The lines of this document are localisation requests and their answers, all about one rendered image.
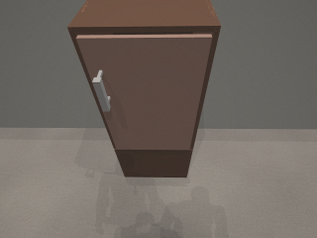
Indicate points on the handle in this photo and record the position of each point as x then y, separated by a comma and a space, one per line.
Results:
100, 90

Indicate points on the cupboard door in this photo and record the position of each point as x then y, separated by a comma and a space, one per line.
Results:
154, 83

